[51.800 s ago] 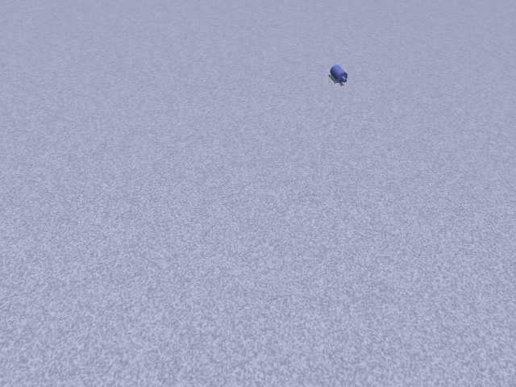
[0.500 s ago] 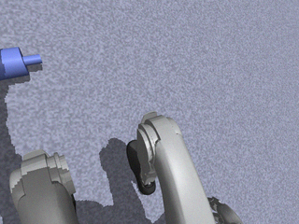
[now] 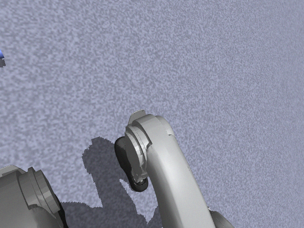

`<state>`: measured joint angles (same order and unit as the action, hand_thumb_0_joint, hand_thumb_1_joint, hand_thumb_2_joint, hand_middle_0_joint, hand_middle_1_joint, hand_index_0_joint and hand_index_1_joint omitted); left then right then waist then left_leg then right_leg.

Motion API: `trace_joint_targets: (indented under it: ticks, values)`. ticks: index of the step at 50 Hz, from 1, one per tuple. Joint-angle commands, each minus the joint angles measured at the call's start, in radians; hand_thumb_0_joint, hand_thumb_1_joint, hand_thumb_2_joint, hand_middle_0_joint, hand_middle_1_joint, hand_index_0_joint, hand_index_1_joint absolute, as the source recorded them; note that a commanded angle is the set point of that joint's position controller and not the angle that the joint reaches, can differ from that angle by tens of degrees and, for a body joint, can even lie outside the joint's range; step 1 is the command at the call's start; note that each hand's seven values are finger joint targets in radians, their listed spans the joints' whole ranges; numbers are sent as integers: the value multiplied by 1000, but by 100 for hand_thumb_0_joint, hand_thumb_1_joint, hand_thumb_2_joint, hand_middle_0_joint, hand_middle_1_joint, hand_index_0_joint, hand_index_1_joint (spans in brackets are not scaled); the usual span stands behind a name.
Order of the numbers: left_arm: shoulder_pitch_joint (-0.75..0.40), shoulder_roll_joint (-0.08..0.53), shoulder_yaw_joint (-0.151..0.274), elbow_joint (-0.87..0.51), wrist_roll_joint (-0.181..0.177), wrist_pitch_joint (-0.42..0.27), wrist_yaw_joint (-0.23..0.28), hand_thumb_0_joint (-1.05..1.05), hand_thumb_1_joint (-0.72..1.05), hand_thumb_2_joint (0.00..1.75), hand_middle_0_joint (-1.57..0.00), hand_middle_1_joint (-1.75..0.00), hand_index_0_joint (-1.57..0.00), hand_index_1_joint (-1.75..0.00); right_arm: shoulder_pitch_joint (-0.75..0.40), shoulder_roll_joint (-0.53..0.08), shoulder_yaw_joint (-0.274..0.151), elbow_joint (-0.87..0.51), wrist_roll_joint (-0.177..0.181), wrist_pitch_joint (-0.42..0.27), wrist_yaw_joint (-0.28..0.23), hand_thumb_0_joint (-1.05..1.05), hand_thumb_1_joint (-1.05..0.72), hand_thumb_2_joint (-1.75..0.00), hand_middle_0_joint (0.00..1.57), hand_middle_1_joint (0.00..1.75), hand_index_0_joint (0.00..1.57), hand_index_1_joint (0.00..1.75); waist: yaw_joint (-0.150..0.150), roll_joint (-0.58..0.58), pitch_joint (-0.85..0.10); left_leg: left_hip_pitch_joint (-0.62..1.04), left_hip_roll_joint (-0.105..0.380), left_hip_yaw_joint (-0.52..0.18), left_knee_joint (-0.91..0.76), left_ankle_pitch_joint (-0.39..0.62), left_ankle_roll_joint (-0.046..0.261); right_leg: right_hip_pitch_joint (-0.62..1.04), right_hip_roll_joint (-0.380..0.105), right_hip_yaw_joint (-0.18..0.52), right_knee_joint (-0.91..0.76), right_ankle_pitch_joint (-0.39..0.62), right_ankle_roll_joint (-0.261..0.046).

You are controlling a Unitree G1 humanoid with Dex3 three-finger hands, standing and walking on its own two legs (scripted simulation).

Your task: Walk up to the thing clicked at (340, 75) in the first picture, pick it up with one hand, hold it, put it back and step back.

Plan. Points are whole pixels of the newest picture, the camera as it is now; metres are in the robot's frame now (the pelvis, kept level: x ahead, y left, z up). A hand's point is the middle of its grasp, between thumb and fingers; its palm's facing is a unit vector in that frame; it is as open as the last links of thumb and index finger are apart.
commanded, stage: rest palm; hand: left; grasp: from above
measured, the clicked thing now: out of the picture +0.56 +0.23 -0.27
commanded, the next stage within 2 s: close in 0.56 s
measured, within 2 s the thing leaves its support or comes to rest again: neither
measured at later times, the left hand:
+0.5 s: hand out of the picture +0.53 +0.25 -0.23, palm faces -0.43 -0.11 -0.89, open 12.1 cm
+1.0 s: hand out of the picture +0.53 +0.24 -0.25, palm faces -0.44 -0.12 -0.89, open 12.4 cm
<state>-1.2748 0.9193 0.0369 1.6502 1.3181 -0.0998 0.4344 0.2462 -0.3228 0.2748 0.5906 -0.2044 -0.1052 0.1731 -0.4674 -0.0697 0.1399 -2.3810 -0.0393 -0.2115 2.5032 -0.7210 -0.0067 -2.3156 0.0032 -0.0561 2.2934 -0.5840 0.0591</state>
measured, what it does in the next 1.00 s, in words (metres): stands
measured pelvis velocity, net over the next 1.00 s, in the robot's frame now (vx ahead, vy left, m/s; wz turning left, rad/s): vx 0.00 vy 0.00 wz -0.05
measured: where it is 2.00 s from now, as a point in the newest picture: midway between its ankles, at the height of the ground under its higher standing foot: (100, 200)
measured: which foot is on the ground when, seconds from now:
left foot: down 0.00-1.00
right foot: down 0.00-1.00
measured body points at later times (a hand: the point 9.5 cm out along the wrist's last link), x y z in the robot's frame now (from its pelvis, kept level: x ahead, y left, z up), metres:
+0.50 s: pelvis +0.00 +0.01 +0.00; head +0.29 +0.12 +0.32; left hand +0.55 +0.25 -0.18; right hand +0.00 -0.23 -0.04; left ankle +0.06 +0.12 -0.28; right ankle +0.13 -0.14 -0.28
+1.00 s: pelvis +0.00 +0.00 +0.00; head +0.31 +0.11 +0.31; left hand +0.55 +0.25 -0.20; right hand -0.01 -0.23 -0.03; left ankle +0.06 +0.12 -0.28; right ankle +0.13 -0.14 -0.28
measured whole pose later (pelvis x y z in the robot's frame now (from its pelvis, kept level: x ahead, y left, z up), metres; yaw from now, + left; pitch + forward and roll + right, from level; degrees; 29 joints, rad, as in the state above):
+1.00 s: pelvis +0.00 +0.00 +0.00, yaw -3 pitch +32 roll -17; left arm -1.30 1.02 0.01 1.72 1.29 -0.10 0.51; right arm 0.20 -0.36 0.37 0.56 -0.23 -0.17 0.21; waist -0.52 -0.11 0.20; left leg -2.37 -0.03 -0.25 2.51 -0.73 0.00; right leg -2.28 0.01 -0.10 2.26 -0.57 0.07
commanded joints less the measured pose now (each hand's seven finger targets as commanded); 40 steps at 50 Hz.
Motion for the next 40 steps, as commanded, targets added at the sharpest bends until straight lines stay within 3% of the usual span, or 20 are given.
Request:
trace_joint_targets:
  ticks: [1, 8, 9, 12, 14, 18, 22, 23, 25, 29, 33, 35, 36, 37, 40]
  values:
    - [-356, 135, -21, -147, -13, -12, 52, 0, -27, 102, -9, -127, -18, -118, 228, -325, -88, 33, -9, -6, 2, 0, -90, -89, 20, 30, 20, 30, -76, 541, -719, 540, 33, 106, -263, 284, 8, 442, 34, -180, -149, 239, -87]
    - [-327, 134, -34, -99, -10, -9, 75, 0, -26, 100, -8, -129, -18, -118, 221, -337, -75, 33, -9, -22, 16, 0, -89, -89, 20, 30, 20, 30, -77, 552, -655, 554, 37, 82, -281, 291, -1, 389, 36, -193, -144, 238, -90]
    - [-326, 111, -44, -81, -6, -8, 75, 0, -26, 98, -7, -128, -18, -117, 221, -344, -73, 25, -15, -26, 22, 0, -89, -89, 20, 30, 20, 30, -98, 544, -626, 553, 39, 77, -275, 294, -3, 380, 34, -195, -142, 242, -88]
    - [-352, 161, -22, -123, 1, -4, 86, 0, -27, 98, -7, -127, -17, -116, 216, -350, -72, 16, -11, -26, 26, 0, -89, -90, 20, 30, 20, 30, -79, 570, -675, 578, 40, 70, -289, 307, -5, 404, 33, -191, -140, 250, -88]
    - [-360, 141, -26, -103, -1, -1, 93, 0, -29, 96, -6, -125, -16, -115, 206, -356, -65, 14, -19, -33, 33, 0, -89, -90, 20, 30, 20, 30, -101, 581, -636, 581, 46, 59, -280, 320, -11, 372, 29, -197, -134, 256, -87]
    - [-359, 158, -28, -87, -6, 9, 103, 0, -28, 98, -7, -126, -17, -116, 189, -353, -59, 4, -14, -41, 38, 0, -89, -90, 20, 30, 20, 30, -96, 574, -633, 574, 46, 59, -288, 284, -6, 374, 36, -194, -136, 236, -85]
    - [-331, 129, -42, -44, -10, 15, 100, 0, -30, 101, -7, -127, -16, -118, 184, -361, -52, -1, -22, -54, 46, 0, -90, -90, 20, 30, 20, 30, -119, 544, -584, 533, 44, 61, -273, 264, 0, 377, 32, -194, -146, 231, -77]
    - [-332, 140, -50, -38, -18, 15, 100, 0, -31, 102, -7, -126, -15, -118, 186, -361, -48, 3, -22, -52, 45, 0, -90, -90, 20, 30, 20, 30, -125, 515, -584, 506, 43, 68, -275, 251, 6, 414, 40, -192, -154, 228, -76]
    - [-367, 189, -28, -84, -14, 13, 103, 0, -31, 102, -7, -126, -15, -118, 193, -364, -46, 5, -17, -52, 41, 0, -90, -90, 20, 30, 20, 30, -107, 548, -645, 545, 46, 62, -278, 282, 1, 428, 36, -185, -153, 248, -78]
    - [-323, 132, -56, -9, -27, 10, 101, 0, -33, 101, -7, -125, -15, -117, 182, -370, -39, -1, -25, -56, 44, 0, -90, -90, 20, 30, 20, 30, -136, 521, -571, 510, 49, 51, -279, 239, 2, 403, 36, -201, -154, 220, -77]
    - [-336, 201, -45, -44, -26, 3, 99, 0, -35, 106, -8, -125, -14, -119, 180, -367, -28, 8, -16, -52, 36, 0, -90, -90, 20, 30, 20, 30, -116, 539, -601, 511, 52, 57, -283, 244, 2, 436, 40, -190, -159, 225, -78]
    - [-364, 195, -32, -86, -26, -1, 103, 0, -32, 105, -9, -124, -15, -118, 183, -375, -27, 4, -22, -53, 38, 0, -89, -90, 20, 30, 20, 30, -117, 574, -632, 566, 58, 38, -281, 287, -9, 411, 30, -199, -151, 247, -80]
    - [-322, 170, -51, -26, -31, 2, 104, 0, -32, 105, -9, -125, -15, -119, 169, -375, -27, -1, -20, -53, 36, 0, -89, -90, 20, 30, 20, 30, -122, 545, -593, 550, 57, 40, -277, 265, -7, 399, 35, -201, -151, 233, -81]
    - [-329, 176, -43, -62, -33, -3, 103, 0, -32, 107, -9, -125, -15, -119, 180, -380, -24, 4, -24, -56, 40, 0, -89, -90, 20, 30, 20, 30, -138, 558, -602, 563, 59, 39, -270, 292, -9, 404, 31, -200, -154, 251, -76]
    - [-360, 228, -31, -77, -25, -4, 113, 0, -31, 105, -10, -125, -15, -119, 173, -382, -21, 3, -17, -52, 32, 0, -89, -90, 20, 30, 20, 30, -118, 563, -609, 528, 55, 48, -273, 267, -4, 429, 34, -195, -157, 241, -82]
